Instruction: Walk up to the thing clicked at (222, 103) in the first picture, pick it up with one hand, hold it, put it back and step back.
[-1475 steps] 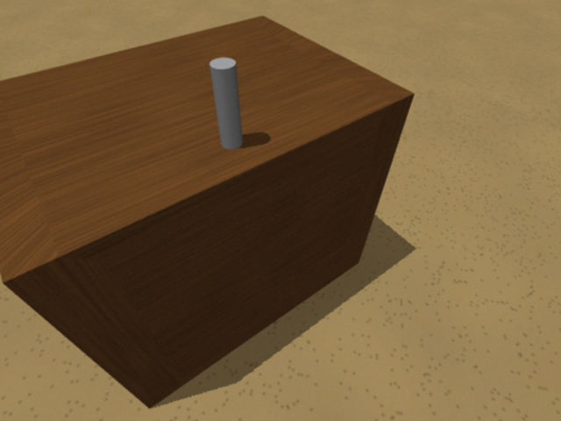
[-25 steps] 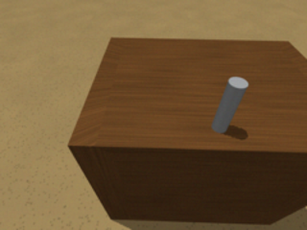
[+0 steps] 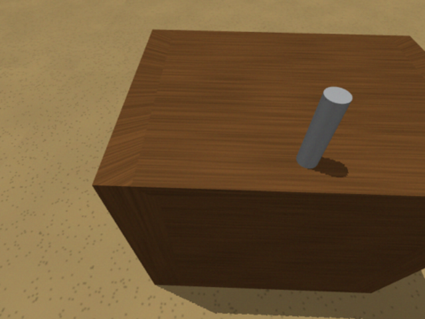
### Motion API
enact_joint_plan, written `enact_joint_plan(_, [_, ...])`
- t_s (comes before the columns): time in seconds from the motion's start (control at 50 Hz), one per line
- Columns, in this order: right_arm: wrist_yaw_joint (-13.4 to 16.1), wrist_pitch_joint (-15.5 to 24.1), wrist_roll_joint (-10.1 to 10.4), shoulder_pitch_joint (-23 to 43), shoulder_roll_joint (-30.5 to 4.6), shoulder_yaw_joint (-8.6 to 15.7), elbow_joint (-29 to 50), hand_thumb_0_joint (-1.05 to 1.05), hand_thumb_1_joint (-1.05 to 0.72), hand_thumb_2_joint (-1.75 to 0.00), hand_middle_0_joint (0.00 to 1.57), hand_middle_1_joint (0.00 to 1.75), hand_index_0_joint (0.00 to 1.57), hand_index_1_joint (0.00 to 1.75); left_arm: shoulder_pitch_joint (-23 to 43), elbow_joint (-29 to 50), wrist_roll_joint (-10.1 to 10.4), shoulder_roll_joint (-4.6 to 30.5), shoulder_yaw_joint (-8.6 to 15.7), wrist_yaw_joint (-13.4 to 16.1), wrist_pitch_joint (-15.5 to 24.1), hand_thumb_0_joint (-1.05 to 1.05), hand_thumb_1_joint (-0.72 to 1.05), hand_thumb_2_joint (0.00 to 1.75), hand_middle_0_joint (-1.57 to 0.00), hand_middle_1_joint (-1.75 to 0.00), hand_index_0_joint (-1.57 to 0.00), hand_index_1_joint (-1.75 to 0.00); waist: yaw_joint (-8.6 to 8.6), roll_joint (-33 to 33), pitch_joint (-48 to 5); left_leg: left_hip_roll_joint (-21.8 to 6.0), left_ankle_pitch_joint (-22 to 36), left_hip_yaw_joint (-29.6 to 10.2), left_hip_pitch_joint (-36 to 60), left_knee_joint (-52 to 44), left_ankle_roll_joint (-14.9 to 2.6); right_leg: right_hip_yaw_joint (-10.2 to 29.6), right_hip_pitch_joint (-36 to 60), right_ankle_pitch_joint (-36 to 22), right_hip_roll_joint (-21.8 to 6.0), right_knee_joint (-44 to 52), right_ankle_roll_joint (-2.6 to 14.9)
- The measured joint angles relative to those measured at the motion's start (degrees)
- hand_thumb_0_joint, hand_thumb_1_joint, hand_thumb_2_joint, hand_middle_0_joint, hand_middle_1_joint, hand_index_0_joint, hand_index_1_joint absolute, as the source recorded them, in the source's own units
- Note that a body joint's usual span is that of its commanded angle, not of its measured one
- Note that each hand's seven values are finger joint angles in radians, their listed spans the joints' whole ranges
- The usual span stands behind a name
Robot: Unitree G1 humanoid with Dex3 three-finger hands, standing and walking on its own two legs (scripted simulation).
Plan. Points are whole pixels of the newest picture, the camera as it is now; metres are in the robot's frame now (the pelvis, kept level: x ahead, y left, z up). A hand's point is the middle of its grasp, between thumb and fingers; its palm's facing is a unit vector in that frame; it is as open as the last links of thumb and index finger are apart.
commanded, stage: step back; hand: right
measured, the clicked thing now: (320, 132) +0.44 -0.20 +0.11
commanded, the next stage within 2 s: none
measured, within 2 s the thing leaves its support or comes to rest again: neither
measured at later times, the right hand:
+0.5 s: hand out of the picture -0.02 -0.22 -0.15, palm faces +0.02 +0.90 -0.44, open 7.4 cm
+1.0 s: hand out of the picture -0.12 -0.23 -0.16, palm faces -0.05 +0.90 -0.43, open 7.4 cm
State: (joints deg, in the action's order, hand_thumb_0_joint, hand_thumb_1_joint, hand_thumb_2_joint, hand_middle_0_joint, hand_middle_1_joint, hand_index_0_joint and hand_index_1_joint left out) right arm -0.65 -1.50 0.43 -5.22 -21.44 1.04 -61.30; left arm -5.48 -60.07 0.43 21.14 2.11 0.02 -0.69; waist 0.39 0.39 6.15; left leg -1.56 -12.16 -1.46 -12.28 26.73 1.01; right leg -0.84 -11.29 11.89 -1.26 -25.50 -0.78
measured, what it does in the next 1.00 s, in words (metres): walks backwards: left foot, then right foot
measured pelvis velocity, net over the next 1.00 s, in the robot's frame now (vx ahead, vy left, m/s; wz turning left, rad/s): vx -0.21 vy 0.05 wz -0.01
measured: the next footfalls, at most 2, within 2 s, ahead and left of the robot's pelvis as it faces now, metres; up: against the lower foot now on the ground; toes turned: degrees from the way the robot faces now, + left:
left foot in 0.20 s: -0.01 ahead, +0.14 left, +0.00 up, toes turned -1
right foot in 0.64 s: -0.11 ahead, -0.08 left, +0.00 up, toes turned -2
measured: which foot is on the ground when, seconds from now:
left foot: down 0.00-0.04, up 0.06-0.18, down 0.20-0.66, up 0.68-0.96, down 0.98-1.00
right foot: down 0.00-0.22, up 0.24-0.62, down 0.64-1.00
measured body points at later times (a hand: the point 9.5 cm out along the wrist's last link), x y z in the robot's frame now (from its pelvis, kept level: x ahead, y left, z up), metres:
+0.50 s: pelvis -0.09 +0.05 -0.01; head +0.00 +0.08 +0.43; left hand +0.04 +0.35 -0.15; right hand -0.02 -0.27 -0.12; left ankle -0.05 +0.14 -0.74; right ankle -0.12 -0.10 -0.68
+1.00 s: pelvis -0.21 +0.05 -0.02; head -0.14 +0.05 +0.42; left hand -0.06 +0.35 -0.13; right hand -0.11 -0.28 -0.14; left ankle -0.22 +0.16 -0.74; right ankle -0.15 -0.08 -0.74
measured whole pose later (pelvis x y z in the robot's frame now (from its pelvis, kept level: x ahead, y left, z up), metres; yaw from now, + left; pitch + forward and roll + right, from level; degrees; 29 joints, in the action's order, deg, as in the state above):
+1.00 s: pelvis -0.21 +0.05 -0.02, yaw -1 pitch -1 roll +1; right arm 1.2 -1.6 -0.8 -9.4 -22.9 2.6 -50.0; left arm -5.9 -42.6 -1.2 21.9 3.2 0.4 -3.0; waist 0.9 -1.6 10.5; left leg 2.6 -20.8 -1.5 -14.5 36.9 -0.4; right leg -0.5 -22.5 15.8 -2.5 -39.8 -0.3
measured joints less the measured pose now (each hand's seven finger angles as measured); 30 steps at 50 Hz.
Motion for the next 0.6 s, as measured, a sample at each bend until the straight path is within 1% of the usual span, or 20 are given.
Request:
enact_joint_plan(0.04, [0.03, -0.47, 0.07, 0.45, -0.83, 0.54, 1.14, 0.0, -0.9, -0.9, 0.2, 0.3, 0.2, 0.3, 0.7, 1.29, -0.09, 0.32, 0.36, 0.02, -0.5, 0.01, 0.9, 0.9, -0.2, -0.3, -0.2, -0.3, -0.04, 0.42, 1.07, -0.02, -1.0, -0.25, -2.44, 3.42, -0.67, -0.16, -1.83, 0.56, 0.09, -2.28, 0.06])
enact_joint_plan(0.06, [0.05, -0.72, 0.03, 0.57, -1.29, 0.83, 1.69, 0.0, -0.9, -0.9, 0.2, 0.3, 0.2, 0.3, 1.02, 1.94, -0.25, 0.42, 0.49, 0.03, -0.78, 0.01, 0.9, 0.9, -0.2, -0.3, -0.2, -0.3, -0.06, 0.57, 1.56, 0.22, -1.72, -0.38, -3.77, 5.88, -1.4, -0.17, -2.69, 0.85, 0.0, -3.44, 0.01])
enact_joint_plan(0.12, [-0.04, -1.64, -0.21, 0.18, -2.3, 1.74, 3.47, 0.0, -0.9, -0.9, 0.2, 0.3, 0.2, 0.3, 1.83, 3.83, -1.19, 0.73, 0.76, 0.1, -1.5, 0.01, 0.9, 0.9, -0.2, -0.3, -0.2, -0.3, 0.0, -0.15, 2.46, 2.71, -11.77, -0.62, -7.17, 17.5, -3.05, 0.55, -5.54, 1.71, -1.23, -6.97, -0.2])
enact_joint_plan(0.14, [-0.11, -1.76, -0.18, -0.25, -2.45, 1.94, 4.07, 0.0, -0.9, -0.9, 0.2, 0.3, 0.2, 0.3, 2.1, 4.43, -1.42, 0.93, 0.78, 0.19, -1.66, 0.01, 0.9, 0.9, -0.2, -0.3, -0.2, -0.3, -0.11, -0.57, 2.53, 3.28, -13.69, -0.53, -7.56, 20.0, -3.41, 0.77, -6.52, 1.85, -1.69, -7.89, -0.32])
enact_joint_plan(0.16, [-0.16, -1.71, -0.14, -0.8, -2.51, 2.09, 4.61, 0.0, -0.9, -0.9, 0.2, 0.3, 0.2, 0.3, 2.38, 5.06, -1.61, 1.22, 0.75, 0.32, -1.81, 0.01, 0.9, 0.9, -0.2, -0.3, -0.2, -0.3, -0.26, -1.04, 2.52, 3.48, -13.94, -0.28, -7.24, 20.38, -3.61, 0.97, -7.57, 2.0, -2.11, -8.85, -0.61])
enact_joint_plan(0.18, [-0.17, -1.47, -0.19, -1.49, -2.53, 2.19, 5.07, 0.0, -0.9, -0.9, 0.2, 0.3, 0.2, 0.3, 2.67, 5.69, -1.68, 1.56, 0.69, 0.42, -1.98, 0.01, 0.9, 0.9, -0.2, -0.3, -0.2, -0.3, -0.49, -1.48, 2.4, 3.34, -12.23, 0.07, -6.2, 18.38, -3.67, 1.1, -8.76, 2.27, -2.48, -10.05, -1.01])
enact_joint_plan(0.2, [-0.15, -1.12, -0.45, -2.35, -2.72, 2.27, 5.51, 0.0, -0.9, -0.9, 0.2, 0.3, 0.2, 0.3, 2.95, 6.44, -1.58, 1.83, 0.6, 0.45, -2.22, 0.01, 0.9, 0.9, -0.2, -0.3, -0.2, -0.3, -0.78, -1.49, 2.15, 2.79, -8.65, 0.13, -4.66, 14.36, -3.49, 0.99, -10.16, 2.76, -2.56, -11.62, -1.3])
enact_joint_plan(0.22, [0.03, -0.78, -1.03, -2.86, -2.53, 2.53, 5.63, 0.0, -0.9, -0.9, 0.2, 0.3, 0.2, 0.3, 3.63, 7.11, -1.34, 2.2, 0.65, 0.53, -2.48, 0.01, 0.9, 0.9, -0.2, -0.3, -0.2, -0.3, -0.89, -2.13, 2.52, 3.16, -10.11, 0.26, -4.35, 13.21, -2.98, 1.74, -11.75, 3.36, -2.77, -13.88, -0.46])
enact_joint_plan(0.24, [0.14, -0.65, -1.58, -3.01, -1.91, 2.59, 5.59, 0.0, -0.9, -0.9, 0.2, 0.3, 0.2, 0.3, 4.42, 7.71, -1.11, 2.62, 0.87, 0.76, -2.75, 0.01, 0.9, 0.9, -0.2, -0.3, -0.2, -0.3, -0.55, -3.22, 3.64, 3.66, -10.51, 0.88, -4.57, 13.83, -3.1, 4.43, -13.06, 7.55, -1.89, -17.21, 0.51])
enact_joint_plan(0.26, [0.09, -0.68, -1.86, -3.21, -1.33, 2.39, 5.64, 0.0, -0.9, -0.9, 0.2, 0.3, 0.2, 0.3, 4.84, 8.15, -1.06, 2.8, 1.11, 1.12, -2.94, 0.01, 0.9, 0.9, -0.2, -0.3, -0.2, -0.3, -0.48, -3.66, 4.5, 3.6, -10.34, 1.11, -4.79, 14.2, -3.31, 7.2, -14.18, 12.69, 0.31, -21.36, 1.06])
enact_joint_plan(0.28, [0.06, -0.75, -2.01, -3.51, -0.75, 2.15, 5.78, 0.0, -0.9, -0.9, 0.2, 0.3, 0.2, 0.3, 4.98, 8.33, -1.11, 2.85, 1.24, 1.46, -3.12, 0.01, 0.9, 0.9, -0.2, -0.3, -0.2, -0.3, -0.78, -3.7, 4.94, 3.28, -9.74, 0.92, -4.88, 13.86, -3.48, 9.26, -15.15, 16.3, 2.85, -25.92, 1.45])
enact_joint_plan(0.3, [0.17, -0.84, -2.14, -3.81, -0.11, 1.93, 5.88, 0.0, -0.9, -0.9, 0.2, 0.3, 0.2, 0.3, 4.91, 8.41, -1.06, 2.93, 1.23, 1.69, -3.28, 0.01, 0.9, 0.9, -0.2, -0.3, -0.2, -0.3, -1.06, -3.8, 5.14, 3.0, -8.8, 0.79, -4.71, 12.78, -3.56, 10.54, -15.99, 17.93, 4.97, -30.37, 1.7])
enact_joint_plan(0.32, [0.38, -0.95, -2.31, -4.05, 0.48, 1.71, 5.99, 0.0, -0.9, -0.9, 0.2, 0.3, 0.2, 0.3, 4.62, 8.55, -0.87, 2.99, 1.17, 1.78, -3.34, 0.01, 0.9, 0.9, -0.2, -0.3, -0.2, -0.3, -1.11, -4.01, 5.13, 2.77, -7.73, 0.94, -4.45, 11.33, -3.62, 11.15, -16.76, 18.03, 6.5, -34.19, 1.78])
enact_joint_plan(0.34, [0.66, -1.03, -2.35, -4.26, 0.92, 1.54, 6.27, 0.0, -0.9, -0.9, 0.2, 0.3, 0.2, 0.3, 4.14, 8.78, -0.69, 2.94, 1.12, 1.76, -3.32, 0.01, 0.9, 0.9, -0.2, -0.3, -0.2, -0.3, -1.04, -4.12, 5.07, 2.55, -6.72, 1.24, -4.24, 9.92, -3.7, 11.19, -17.29, 17.36, 7.44, -37.05, 1.76])
enact_joint_plan(0.38, [1.19, -0.97, -2.2, -4.42, 1.37, 1.44, 7.19, 0.0, -0.9, -0.9, 0.2, 0.3, 0.2, 0.3, 2.88, 9.26, -0.66, 2.56, 1.08, 1.51, -3.15, 0.01, 0.9, 0.9, -0.2, -0.3, -0.2, -0.3, -1.03, -3.86, 5.22, 2.11, -5.22, 1.77, -3.92, 7.97, -3.93, 10.4, -17.04, 16.41, 8.15, -40.03, 1.17])
enact_joint_plan(0.42, [1.54, -0.76, -2.05, -4.29, 1.58, 1.46, 8.35, 0.0, -0.9, -0.9, 0.21, 0.3, 0.2, 0.3, 1.42, 9.7, -0.81, 2.14, 1.07, 1.26, -3.11, 0.01, 0.9, 0.9, -0.2, -0.3, -0.2, -0.3, -1.04, -3.49, 5.42, 1.75, -4.28, 2.41, -3.86, 6.98, -4.1, 9.76, -15.57, 16.24, 8.03, -39.84, 0.33])
enact_joint_plan(0.48, [1.81, -0.39, -1.79, -3.7, 1.7, 1.42, 10.14, 0.0, -0.9, -0.9, 0.21, 0.3, 0.2, 0.3, -0.31, 10.14, -0.95, 1.73, 1.23, 0.93, -3.3, 0.01, 0.9, 0.9, -0.2, -0.3, -0.2, -0.3, -1.01, -3.08, 5.7, 1.34, -3.5, 3.46, -4.51, 6.9, -4.2, 9.2, -12.51, 16.32, 7.13, -35.53, -0.5])
enact_joint_plan(0.54, [1.79, -0.26, -1.72, -2.88, 1.52, 1.27, 11.68, 0.0, -0.9, -0.9, 0.21, 0.3, 0.2, 0.3, -1.35, 10.39, -1.04, 1.53, 1.5, 0.63, -3.29, 0.01, 0.9, 0.9, -0.2, -0.3, -0.2, -0.3, -0.81, -2.7, 5.88, 0.91, -3.11, 4.53, -5.79, 7.92, -4.01, 8.01, -9.3, 15.87, 5.62, -28.91, -0.56])
enact_joint_plan(0.6, [1.56, -0.56, -1.62, -2.06, 0.91, 1.15, 12.61, 0.0, -0.9, -0.9, 0.21, 0.3, 0.21, 0.3, -2.2, 10.48, -1.23, 1.28, 1.72, 0.28, -2.85, 0.01, 0.9, 0.9, -0.2, -0.3, -0.2, -0.3, -0.37, -1.9, 5.45, 0.24, -3.16, 5.47, -7.59, 9.93, -3.51, 5.62, -5.44, 13.96, 3.89, -19.67, 0.1])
